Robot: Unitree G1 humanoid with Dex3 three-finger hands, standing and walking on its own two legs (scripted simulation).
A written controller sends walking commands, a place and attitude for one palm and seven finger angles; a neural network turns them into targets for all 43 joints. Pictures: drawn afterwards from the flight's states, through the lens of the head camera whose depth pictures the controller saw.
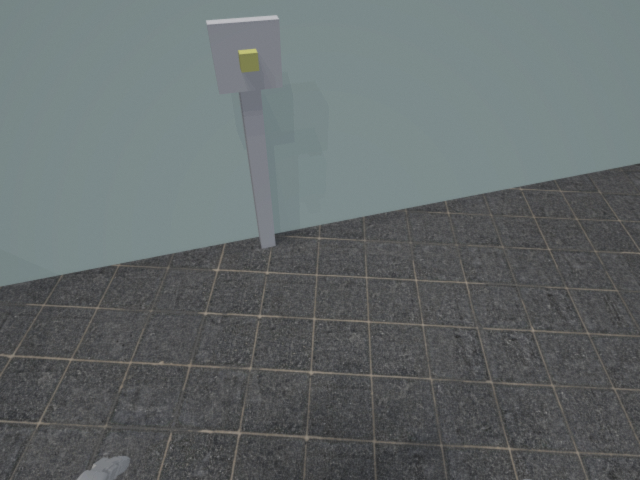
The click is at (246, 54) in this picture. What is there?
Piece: button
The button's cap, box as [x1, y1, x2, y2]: [238, 49, 258, 72]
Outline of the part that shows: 238,50 241,71 242,72 258,70 256,50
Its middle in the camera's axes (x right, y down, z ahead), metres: -0.19 -0.47 +1.02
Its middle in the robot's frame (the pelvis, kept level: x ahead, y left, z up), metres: +1.08 +0.25 +0.03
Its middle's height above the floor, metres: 0.80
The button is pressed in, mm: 0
